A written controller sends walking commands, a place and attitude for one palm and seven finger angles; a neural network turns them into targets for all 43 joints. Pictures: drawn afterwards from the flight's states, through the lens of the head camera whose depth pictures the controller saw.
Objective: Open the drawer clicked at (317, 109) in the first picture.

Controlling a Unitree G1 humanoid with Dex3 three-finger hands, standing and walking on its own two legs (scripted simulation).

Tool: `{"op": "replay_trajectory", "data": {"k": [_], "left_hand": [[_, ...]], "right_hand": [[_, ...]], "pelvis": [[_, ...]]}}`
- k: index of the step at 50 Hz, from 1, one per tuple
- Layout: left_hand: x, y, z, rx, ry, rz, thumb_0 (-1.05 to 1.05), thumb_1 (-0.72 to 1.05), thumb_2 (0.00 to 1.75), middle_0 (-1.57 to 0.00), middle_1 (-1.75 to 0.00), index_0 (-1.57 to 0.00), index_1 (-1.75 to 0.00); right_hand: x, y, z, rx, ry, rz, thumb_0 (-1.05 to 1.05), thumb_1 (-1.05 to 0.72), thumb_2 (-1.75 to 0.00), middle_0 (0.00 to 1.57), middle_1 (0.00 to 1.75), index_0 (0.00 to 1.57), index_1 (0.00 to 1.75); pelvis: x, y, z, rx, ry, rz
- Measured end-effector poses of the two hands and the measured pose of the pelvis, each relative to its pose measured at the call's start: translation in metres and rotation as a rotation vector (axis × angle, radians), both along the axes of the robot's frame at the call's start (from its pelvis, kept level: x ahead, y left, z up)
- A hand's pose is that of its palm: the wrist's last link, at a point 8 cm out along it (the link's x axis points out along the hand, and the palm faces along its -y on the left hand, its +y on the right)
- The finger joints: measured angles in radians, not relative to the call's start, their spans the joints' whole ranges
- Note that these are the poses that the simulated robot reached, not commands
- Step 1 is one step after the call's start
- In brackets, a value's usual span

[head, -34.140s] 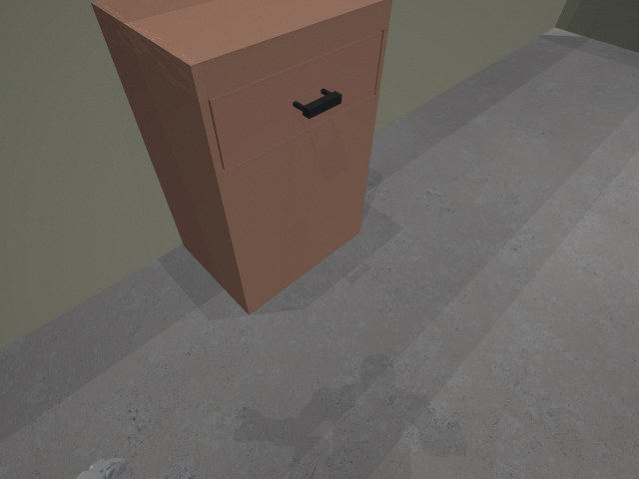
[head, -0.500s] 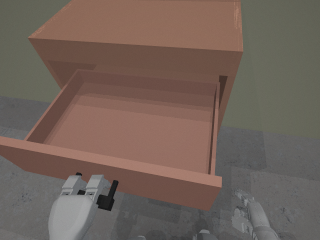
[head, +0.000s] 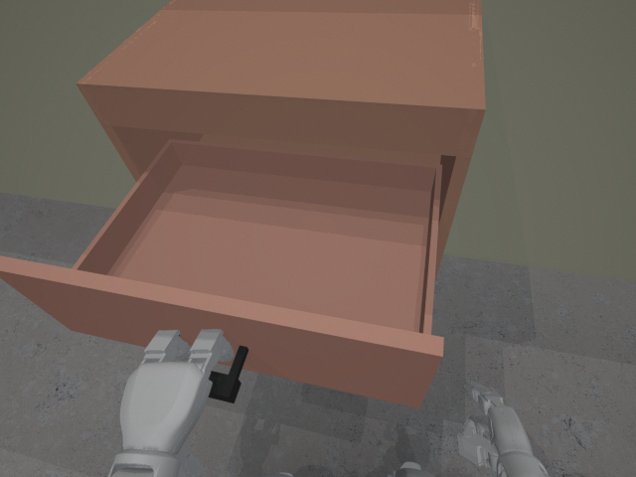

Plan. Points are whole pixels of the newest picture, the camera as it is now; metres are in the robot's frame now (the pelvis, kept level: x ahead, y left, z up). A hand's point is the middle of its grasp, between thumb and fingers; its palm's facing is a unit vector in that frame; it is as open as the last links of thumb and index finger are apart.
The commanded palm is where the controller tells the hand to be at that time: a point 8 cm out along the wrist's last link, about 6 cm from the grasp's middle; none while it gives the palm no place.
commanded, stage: lift the hand off the handle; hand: left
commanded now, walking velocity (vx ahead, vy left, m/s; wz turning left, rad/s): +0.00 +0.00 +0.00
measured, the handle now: (199, 362) +0.24 +0.19 +0.02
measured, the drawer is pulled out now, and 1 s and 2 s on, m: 0.29 0.29 0.29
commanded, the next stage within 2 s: draw the hand back to the body in 1.10 s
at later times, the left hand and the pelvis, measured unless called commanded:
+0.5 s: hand (167, 380) +0.20 +0.19 +0.07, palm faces +0.05 -0.15 -0.99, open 12.9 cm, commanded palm +0.17 +0.18 +0.15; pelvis +0.02 +0.01 +0.02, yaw -1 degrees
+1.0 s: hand (144, 309) +0.23 +0.18 +0.17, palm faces +0.23 -0.20 -0.95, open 13.7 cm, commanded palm +0.17 +0.19 +0.22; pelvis +0.02 +0.01 +0.04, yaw -2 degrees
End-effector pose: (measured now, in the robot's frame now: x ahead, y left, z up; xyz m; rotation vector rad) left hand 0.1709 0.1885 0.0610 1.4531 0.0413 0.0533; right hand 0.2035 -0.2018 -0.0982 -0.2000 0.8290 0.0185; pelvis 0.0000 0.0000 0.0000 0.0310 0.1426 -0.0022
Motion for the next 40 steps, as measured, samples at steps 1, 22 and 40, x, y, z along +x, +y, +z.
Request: {"op": "replay_trajectory", "data": {"k": [1, 22, 40], "left_hand": [[0.0, 0.0, 0.002, -0.001, 0.006, -0.003, 0.0, -0.49, 0.3, -0.39, -1.22, -0.4, -1.26], [0.004, 0.009, 0.057, -0.034, -0.035, -0.021, 0.0, -0.49, 0.3, -0.32, -1.21, -0.49, -1.23], [0.012, 0.005, 0.121, -0.047, -0.165, -0.032, 0.0, -0.49, 0.3, -0.37, -1.23, -0.44, -1.24]], "right_hand": [[0.0, 0.0, 0.002, -0.001, -0.002, -0.001, 0.01, -0.91, -0.9, 0.2, 0.3, 0.2, 0.3], [0.019, 0.004, 0.029, 0.004, -0.05, 0.03, 0.01, -0.91, -0.9, 0.2, 0.3, 0.2, 0.3], [0.038, 0.031, 0.046, 0.068, -0.078, 0.1, 0.01, -0.91, -0.9, 0.2, 0.3, 0.2, 0.3]], "pelvis": [[0.0, 0.0, 0.001, 0.0, -0.005, -0.001], [0.015, 0.011, 0.02, -0.013, -0.06, -0.016], [0.02, 0.015, 0.032, -0.025, -0.12, -0.018]]}}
